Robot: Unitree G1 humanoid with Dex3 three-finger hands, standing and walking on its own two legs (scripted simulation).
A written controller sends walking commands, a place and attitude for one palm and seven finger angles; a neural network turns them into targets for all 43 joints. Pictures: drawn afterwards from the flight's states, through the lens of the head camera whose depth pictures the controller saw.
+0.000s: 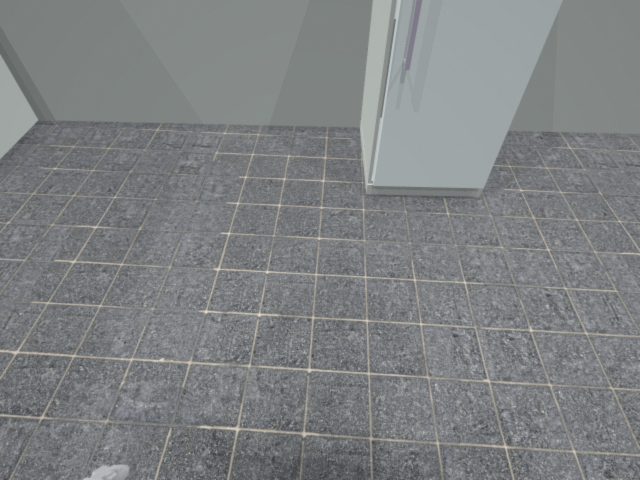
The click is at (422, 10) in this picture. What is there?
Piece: fridge door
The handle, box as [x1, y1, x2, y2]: [403, 0, 421, 69]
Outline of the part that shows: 421,0 415,0 406,57 403,61 404,69 409,69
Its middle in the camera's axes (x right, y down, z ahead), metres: +0.30 -0.76 +1.20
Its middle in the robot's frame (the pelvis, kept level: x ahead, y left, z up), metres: +1.43 -0.23 +0.11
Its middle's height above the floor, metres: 0.88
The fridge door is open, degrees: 0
